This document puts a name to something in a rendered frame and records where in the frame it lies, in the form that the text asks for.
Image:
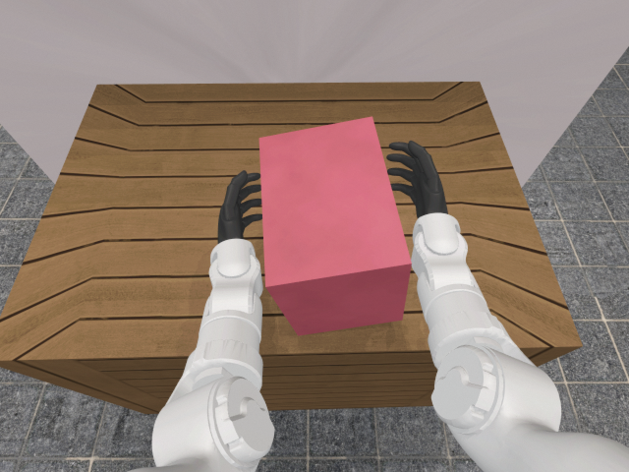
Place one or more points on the right robot forearm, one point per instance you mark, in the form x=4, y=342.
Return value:
x=452, y=301

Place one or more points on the pedestal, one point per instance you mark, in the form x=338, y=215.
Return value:
x=109, y=299

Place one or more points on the carton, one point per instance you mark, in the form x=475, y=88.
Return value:
x=335, y=254

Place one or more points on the left robot hand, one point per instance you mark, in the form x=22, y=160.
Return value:
x=231, y=225

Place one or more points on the right robot hand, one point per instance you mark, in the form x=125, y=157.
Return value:
x=426, y=191

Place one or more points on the left robot forearm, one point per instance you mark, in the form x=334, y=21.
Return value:
x=230, y=329

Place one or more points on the robot left upper arm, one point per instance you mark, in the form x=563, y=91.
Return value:
x=223, y=426

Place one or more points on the robot right upper arm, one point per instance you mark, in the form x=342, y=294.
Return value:
x=505, y=414

